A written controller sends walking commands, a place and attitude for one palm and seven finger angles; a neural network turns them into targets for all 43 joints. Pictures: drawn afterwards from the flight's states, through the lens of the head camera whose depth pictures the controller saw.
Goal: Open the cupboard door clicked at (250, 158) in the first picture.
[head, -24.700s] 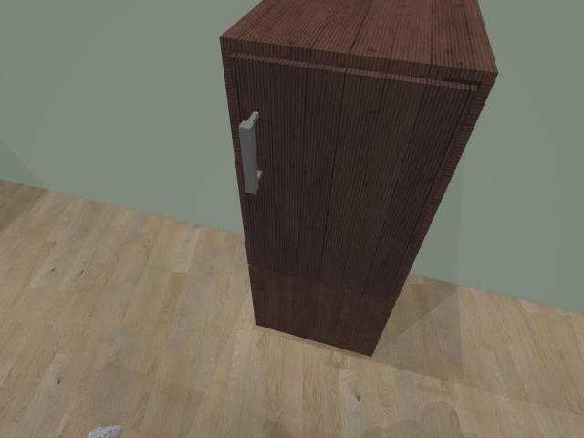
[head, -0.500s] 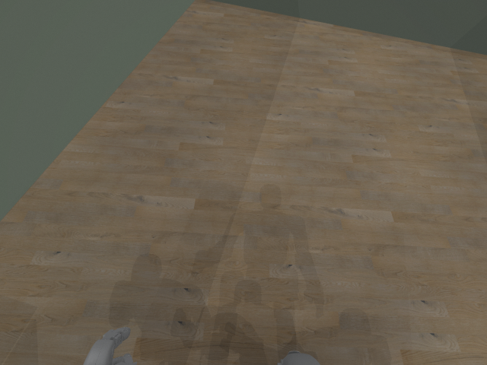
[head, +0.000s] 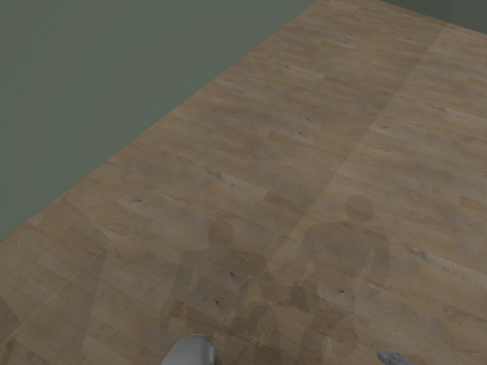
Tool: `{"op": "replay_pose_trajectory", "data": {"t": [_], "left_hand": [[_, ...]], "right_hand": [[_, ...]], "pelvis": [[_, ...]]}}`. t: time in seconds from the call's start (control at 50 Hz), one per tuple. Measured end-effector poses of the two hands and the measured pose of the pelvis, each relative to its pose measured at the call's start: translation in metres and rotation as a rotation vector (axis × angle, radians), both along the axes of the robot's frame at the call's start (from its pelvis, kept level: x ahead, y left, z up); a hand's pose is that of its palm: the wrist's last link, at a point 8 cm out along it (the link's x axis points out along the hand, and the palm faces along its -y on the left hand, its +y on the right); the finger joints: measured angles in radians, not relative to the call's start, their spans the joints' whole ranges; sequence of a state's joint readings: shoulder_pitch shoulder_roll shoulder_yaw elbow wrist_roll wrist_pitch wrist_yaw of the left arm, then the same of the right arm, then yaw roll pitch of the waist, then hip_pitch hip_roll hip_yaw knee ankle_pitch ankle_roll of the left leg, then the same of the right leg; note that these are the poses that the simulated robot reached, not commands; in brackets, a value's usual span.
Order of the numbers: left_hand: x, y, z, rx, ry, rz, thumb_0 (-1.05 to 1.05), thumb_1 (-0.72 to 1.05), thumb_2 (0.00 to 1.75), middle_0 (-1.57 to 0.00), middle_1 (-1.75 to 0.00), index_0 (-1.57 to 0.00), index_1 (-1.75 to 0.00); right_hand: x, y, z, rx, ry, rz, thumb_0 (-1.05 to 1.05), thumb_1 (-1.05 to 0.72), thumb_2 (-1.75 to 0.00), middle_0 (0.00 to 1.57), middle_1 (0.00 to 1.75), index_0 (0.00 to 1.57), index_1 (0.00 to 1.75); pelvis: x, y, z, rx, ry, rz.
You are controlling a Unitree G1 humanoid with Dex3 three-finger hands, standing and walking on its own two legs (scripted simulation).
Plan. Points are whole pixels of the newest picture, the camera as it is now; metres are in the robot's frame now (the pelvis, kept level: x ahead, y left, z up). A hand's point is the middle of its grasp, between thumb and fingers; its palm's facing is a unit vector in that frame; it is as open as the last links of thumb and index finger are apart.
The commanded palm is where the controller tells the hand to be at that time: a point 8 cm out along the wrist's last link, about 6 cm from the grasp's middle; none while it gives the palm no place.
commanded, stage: turn to face it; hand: left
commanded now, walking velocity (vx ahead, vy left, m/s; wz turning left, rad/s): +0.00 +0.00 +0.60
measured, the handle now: out of the picture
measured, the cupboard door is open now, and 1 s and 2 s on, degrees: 39 39 39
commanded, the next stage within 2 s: none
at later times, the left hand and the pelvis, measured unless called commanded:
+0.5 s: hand (125, 364) +0.12 +0.22 -0.15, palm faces +0.27 -0.93 -0.25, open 7.4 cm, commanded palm none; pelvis +0.04 -0.01 +0.00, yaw +17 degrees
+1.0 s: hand out of the picture -0.03 +0.18 -0.19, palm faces +0.60 -0.76 -0.25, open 7.3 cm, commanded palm none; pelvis +0.06 -0.02 -0.02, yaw +36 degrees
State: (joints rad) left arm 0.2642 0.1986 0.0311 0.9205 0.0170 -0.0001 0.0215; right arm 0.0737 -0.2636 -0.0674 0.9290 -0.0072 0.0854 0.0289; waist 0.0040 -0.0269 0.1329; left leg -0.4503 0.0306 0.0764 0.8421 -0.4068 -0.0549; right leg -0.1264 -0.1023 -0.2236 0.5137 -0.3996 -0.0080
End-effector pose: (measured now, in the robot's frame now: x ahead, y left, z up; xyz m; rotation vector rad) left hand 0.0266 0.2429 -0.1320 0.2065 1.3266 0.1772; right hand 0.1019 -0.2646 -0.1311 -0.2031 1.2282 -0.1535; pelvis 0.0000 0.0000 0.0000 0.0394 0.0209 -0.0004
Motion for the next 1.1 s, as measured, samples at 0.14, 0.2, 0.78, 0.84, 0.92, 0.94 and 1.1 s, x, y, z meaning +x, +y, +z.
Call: {"op": "replay_pose_trajectory", "data": {"t": [0.14, 0.2, 0.78, 0.84, 0.92, 0.94, 1.1], "left_hand": [[-0.037, 0.039, -0.027, 0.0, 0.092, 0.138, 0.01, 0.91, 0.9, -0.21, -0.3, -0.2, -0.3], [-0.022, 0.048, -0.021, 0.01, 0.043, 0.171, 0.01, 0.91, 0.9, -0.2, -0.3, -0.2, -0.3], [0.008, -0.037, 0.014, 0.029, -0.148, 0.417, 0.0, 0.91, 0.9, -0.21, -0.3, -0.21, -0.3], [-0.02, -0.04, 0.006, 0.018, -0.118, 0.489, 0.0, 0.91, 0.9, -0.21, -0.3, -0.21, -0.3], [-0.062, -0.035, -0.013, 0.001, -0.068, 0.582, 0.0, 0.91, 0.9, -0.21, -0.3, -0.21, -0.3], [-0.072, -0.033, -0.019, -0.003, -0.055, 0.603, 0.0, 0.91, 0.9, -0.21, -0.3, -0.21, -0.3], [-0.095, -0.012, -0.012, 0.025, -0.046, 0.703, 0.01, 0.91, 0.9, -0.2, -0.3, -0.2, -0.3]], "right_hand": [[0.076, 0.039, 0.004, -0.038, -0.135, 0.164, 0.01, -0.91, -0.89, 0.2, 0.3, 0.2, 0.3], [0.078, 0.049, 0.011, -0.048, -0.12, 0.197, 0.01, -0.91, -0.89, 0.2, 0.3, 0.2, 0.3], [0.129, 0.016, -0.003, 0.008, 0.088, 0.404, 0.01, -0.91, -0.89, 0.2, 0.3, 0.2, 0.3], [0.153, 0.037, -0.001, 0.002, 0.06, 0.483, 0.01, -0.91, -0.89, 0.2, 0.3, 0.2, 0.3], [0.185, 0.077, 0.001, -0.006, -0.021, 0.588, 0.01, -0.91, -0.89, 0.2, 0.3, 0.2, 0.3], [0.192, 0.086, 0.0, -0.009, -0.052, 0.611, 0.01, -0.91, -0.89, 0.2, 0.3, 0.2, 0.3], [0.202, 0.121, 0.016, -0.022, -0.098, 0.718, 0.01, -0.91, -0.89, 0.2, 0.3, 0.2, 0.3]], "pelvis": [[0.014, 0.02, -0.019, -0.021, -0.003, 0.096], [0.017, 0.023, -0.011, -0.039, -0.007, 0.128], [0.065, -0.04, 0.006, 0.007, -0.007, 0.491], [0.065, -0.036, 0.003, 0.004, -0.01, 0.536], [0.063, -0.024, -0.008, -0.011, -0.017, 0.593], [0.061, -0.019, -0.014, -0.021, -0.016, 0.604], [0.059, -0.014, -0.004, -0.044, -0.024, 0.686]]}}
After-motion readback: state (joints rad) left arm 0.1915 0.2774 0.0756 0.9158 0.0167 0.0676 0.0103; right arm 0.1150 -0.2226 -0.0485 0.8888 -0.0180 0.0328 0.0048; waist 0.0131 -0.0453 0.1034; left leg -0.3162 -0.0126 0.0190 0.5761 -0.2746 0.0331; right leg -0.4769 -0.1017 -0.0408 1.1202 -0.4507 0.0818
